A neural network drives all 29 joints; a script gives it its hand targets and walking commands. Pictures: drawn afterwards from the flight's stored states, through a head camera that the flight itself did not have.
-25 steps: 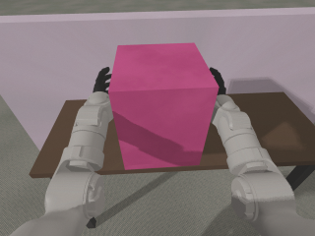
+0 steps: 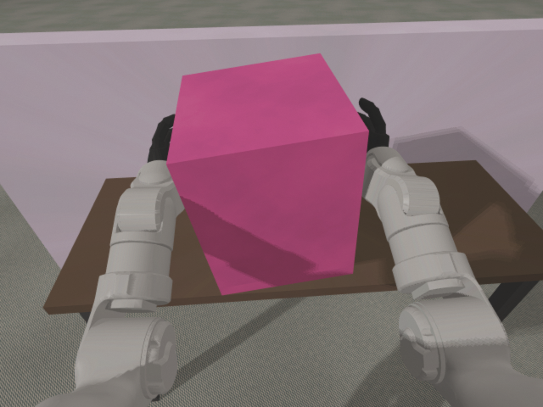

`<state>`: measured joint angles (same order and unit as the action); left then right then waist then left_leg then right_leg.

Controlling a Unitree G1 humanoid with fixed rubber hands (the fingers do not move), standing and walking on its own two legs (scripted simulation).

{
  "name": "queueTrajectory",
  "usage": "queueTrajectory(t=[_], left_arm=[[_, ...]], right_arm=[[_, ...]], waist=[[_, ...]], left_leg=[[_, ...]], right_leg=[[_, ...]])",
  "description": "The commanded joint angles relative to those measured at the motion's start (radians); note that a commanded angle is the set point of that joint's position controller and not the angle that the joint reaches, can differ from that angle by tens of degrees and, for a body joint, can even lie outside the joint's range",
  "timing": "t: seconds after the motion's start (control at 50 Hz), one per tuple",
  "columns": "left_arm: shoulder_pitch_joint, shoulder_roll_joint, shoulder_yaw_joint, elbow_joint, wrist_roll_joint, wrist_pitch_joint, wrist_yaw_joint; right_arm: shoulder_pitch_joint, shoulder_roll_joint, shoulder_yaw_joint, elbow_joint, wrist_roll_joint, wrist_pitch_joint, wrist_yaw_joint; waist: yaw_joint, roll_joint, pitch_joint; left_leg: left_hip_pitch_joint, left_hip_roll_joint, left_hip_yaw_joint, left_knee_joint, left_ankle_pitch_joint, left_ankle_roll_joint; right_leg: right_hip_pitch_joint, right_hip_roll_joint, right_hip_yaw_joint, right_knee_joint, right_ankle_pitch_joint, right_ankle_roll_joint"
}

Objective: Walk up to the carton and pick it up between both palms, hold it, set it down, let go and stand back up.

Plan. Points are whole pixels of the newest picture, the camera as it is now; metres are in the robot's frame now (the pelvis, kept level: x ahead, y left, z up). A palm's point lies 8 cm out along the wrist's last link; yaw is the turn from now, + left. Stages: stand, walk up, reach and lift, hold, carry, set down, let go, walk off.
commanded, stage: hold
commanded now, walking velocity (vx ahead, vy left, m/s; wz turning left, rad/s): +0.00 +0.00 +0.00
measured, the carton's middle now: (269, 177) +0.40 -0.01 +0.19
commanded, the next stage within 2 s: none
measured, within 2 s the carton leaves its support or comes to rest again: neither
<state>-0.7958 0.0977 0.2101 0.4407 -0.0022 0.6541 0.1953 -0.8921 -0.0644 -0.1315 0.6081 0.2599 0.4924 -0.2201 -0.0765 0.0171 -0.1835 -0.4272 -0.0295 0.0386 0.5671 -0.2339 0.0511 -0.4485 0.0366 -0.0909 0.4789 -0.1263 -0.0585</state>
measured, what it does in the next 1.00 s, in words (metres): stands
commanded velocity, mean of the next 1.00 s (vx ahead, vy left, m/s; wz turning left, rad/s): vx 0.00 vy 0.00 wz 0.00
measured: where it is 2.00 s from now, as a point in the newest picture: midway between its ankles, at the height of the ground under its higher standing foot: outside the picture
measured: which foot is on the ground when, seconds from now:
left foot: down 0.00-1.00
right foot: down 0.00-1.00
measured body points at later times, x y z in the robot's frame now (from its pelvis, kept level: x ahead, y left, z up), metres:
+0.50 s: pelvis -0.01 +0.00 +0.00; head -0.04 +0.00 +0.45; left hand +0.41 +0.15 +0.21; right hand +0.40 -0.15 +0.22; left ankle +0.03 +0.08 -0.73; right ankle +0.07 -0.08 -0.73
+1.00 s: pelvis +0.00 +0.00 +0.00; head -0.04 +0.00 +0.45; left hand +0.41 +0.15 +0.21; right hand +0.41 -0.14 +0.22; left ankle +0.03 +0.08 -0.73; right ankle +0.07 -0.08 -0.73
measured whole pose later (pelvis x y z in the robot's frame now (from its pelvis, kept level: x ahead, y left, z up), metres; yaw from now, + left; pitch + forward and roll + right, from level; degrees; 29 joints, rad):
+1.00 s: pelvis +0.00 +0.00 +0.00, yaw +0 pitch +5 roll -1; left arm -0.80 0.10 0.21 0.43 0.00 0.71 0.20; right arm -0.89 -0.06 -0.13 0.61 0.23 0.54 -0.21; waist -0.05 0.02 -0.20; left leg -0.43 -0.03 0.03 0.57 -0.23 0.05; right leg -0.45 0.04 -0.09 0.48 -0.12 -0.06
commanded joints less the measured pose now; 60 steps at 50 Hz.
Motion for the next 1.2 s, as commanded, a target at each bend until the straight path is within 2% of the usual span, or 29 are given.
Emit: queueTrajectory(t=[0.0,0.02,0.14,0.18,0.34,0.46,0.6,0.74,0.82,0.9,1.08,1.18], left_arm=[[-0.951,-0.735,-0.361,-0.254,-0.052,-0.036,-0.167],[-0.972,-0.738,-0.363,-0.263,-0.057,-0.037,-0.167],[-1.059,-0.740,-0.374,-0.281,-0.086,-0.046,-0.163],[-1.083,-0.738,-0.377,-0.283,-0.090,-0.047,-0.162],[-1.084,-0.721,-0.351,-0.246,-0.074,-0.040,-0.168],[-1.105,-0.724,-0.360,-0.278,-0.078,-0.042,-0.163],[-1.074,-0.738,-0.396,-0.344,-0.092,-0.036,-0.155],[-1.055,-0.750,-0.446,-0.399,-0.115,-0.029,-0.153],[-1.018,-0.746,-0.438,-0.380,-0.106,-0.016,-0.159],[-1.033,-0.731,-0.410,-0.334,-0.091,-0.012,-0.165],[-1.048,-0.727,-0.373,-0.298,-0.075,-0.013,-0.172],[-1.039,-0.738,-0.383,-0.309,-0.074,-0.011,-0.172]], right_arm=[[-0.854,0.675,0.410,-0.240,0.110,0.000,0.159],[-0.854,0.675,0.399,-0.232,0.104,0.002,0.162],[-0.925,0.724,0.410,-0.259,0.100,0.000,0.169],[-0.915,0.729,0.402,-0.238,0.092,0.004,0.168],[-0.916,0.735,0.381,-0.201,0.077,0.012,0.164],[-0.926,0.749,0.394,-0.211,0.092,0.012,0.165],[-0.906,0.757,0.431,-0.268,0.122,0.014,0.158],[-0.886,0.750,0.454,-0.330,0.147,0.023,0.143],[-0.890,0.739,0.454,-0.348,0.151,0.030,0.135],[-0.905,0.730,0.425,-0.317,0.135,0.037,0.133],[-0.937,0.741,0.410,-0.287,0.129,0.036,0.139],[-0.915,0.731,0.402,-0.276,0.123,0.034,0.141]], waist=[[0.026,0.077,-0.551],[0.018,0.075,-0.552],[0.023,0.068,-0.618],[0.013,0.074,-0.607],[0.010,0.065,-0.563],[0.020,0.073,-0.586],[0.026,0.078,-0.632],[0.011,0.092,-0.674],[0.012,0.087,-0.663],[0.011,0.072,-0.612],[0.024,0.067,-0.586],[0.012,0.083,-0.581]], left_leg=[[0.180,0.020,-0.150,-0.213,0.062,-0.062],[0.171,0.020,-0.152,-0.216,0.049,-0.063],[0.139,0.017,-0.146,-0.222,0.007,-0.049],[0.128,0.019,-0.145,-0.226,-0.014,-0.049],[0.093,0.019,-0.141,-0.239,-0.062,-0.040],[0.104,0.017,-0.142,-0.236,-0.033,-0.042],[0.150,0.013,-0.143,-0.214,0.058,-0.055],[0.183,0.011,-0.149,-0.193,0.133,-0.071],[0.175,0.007,-0.148,-0.194,0.126,-0.067],[0.146,0.009,-0.146,-0.210,0.058,-0.059],[0.121,0.010,-0.140,-0.225,0.015,-0.048],[0.137,0.013,-0.146,-0.225,0.036,-0.056]], right_leg=[[0.564,0.007,0.122,-0.109,0.097,0.042],[0.564,0.009,0.121,-0.107,0.089,0.040],[0.579,0.006,0.121,-0.102,0.045,0.047],[0.571,0.004,0.122,-0.104,0.030,0.046],[0.578,-0.002,0.120,-0.107,-0.007,0.054],[0.578,0.000,0.118,-0.102,0.012,0.056],[0.594,0.005,0.120,-0.095,0.104,0.057],[0.612,0.012,0.121,-0.085,0.190,0.060],[0.626,0.009,0.126,-0.088,0.204,0.062],[0.605,0.007,0.123,-0.098,0.129,0.064],[0.601,0.001,0.122,-0.102,0.080,0.064],[0.598,0.004,0.118,-0.098,0.109,0.060]])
